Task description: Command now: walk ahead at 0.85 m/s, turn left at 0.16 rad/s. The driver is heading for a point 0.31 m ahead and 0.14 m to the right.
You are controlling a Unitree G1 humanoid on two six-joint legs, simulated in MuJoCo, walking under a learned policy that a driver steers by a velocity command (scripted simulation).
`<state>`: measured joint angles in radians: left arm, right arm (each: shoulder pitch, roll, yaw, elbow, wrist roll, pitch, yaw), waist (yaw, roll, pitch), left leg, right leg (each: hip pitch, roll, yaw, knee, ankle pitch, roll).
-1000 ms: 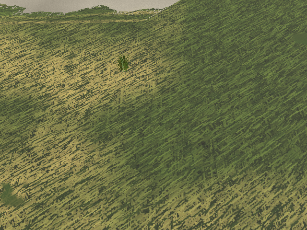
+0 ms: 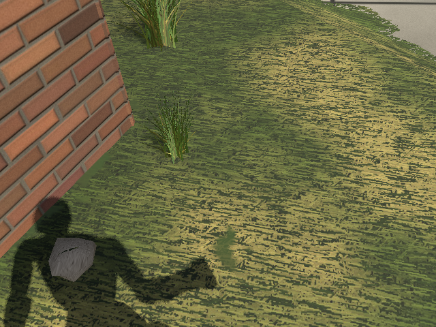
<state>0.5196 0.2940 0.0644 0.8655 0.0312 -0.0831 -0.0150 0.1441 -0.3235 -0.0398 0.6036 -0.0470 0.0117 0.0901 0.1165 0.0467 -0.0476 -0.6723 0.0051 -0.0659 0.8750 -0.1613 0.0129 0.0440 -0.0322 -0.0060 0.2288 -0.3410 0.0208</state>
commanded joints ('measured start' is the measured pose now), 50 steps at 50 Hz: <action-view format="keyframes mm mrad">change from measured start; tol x64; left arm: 1 -10 148 22 -24 -6 -10 5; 50 -356 44 -22 -36 -13 74 30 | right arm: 1 -263 -37 6 -142 2 -33 11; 7 422 -285 -78 18 -23 -72 -81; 50 43 -36 3 136 28 -51 -120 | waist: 1 6 -216 192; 50 -91 26 59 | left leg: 1 35 27 134 -188 -38 34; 6 1111 248 -240 -398 -544 126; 24 623 176 175 -415 883 62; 27 188 -78 109 568 -498 -89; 50 342 71 -39 -473 -149 -8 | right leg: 1 -107 -210 136 -179 134 -166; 4 -148 -204 71 166 918 -159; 8 -841 25 136 1149 -22 -138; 24 -239 143 -48 329 487 -86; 27 389 -362 518 401 1404 -443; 43 -555 -29 177 106 -201 -105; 50 -289 28 86 238 129 -49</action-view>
